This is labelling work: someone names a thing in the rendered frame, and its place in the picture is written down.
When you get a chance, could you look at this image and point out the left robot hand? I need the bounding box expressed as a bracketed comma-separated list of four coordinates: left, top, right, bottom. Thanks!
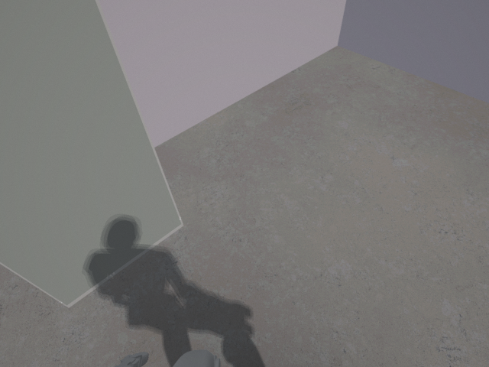
[115, 352, 149, 367]

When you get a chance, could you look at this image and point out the left robot thigh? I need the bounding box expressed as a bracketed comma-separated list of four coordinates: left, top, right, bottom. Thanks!
[173, 349, 221, 367]

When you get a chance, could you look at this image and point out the fridge door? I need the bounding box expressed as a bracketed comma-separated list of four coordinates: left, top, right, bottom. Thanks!
[0, 0, 181, 305]

